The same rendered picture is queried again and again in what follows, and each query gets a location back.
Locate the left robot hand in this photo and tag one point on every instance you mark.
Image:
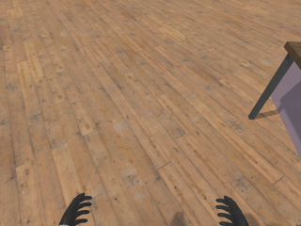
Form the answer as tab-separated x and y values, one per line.
70	215

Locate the right robot hand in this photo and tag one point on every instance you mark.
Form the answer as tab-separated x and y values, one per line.
236	215

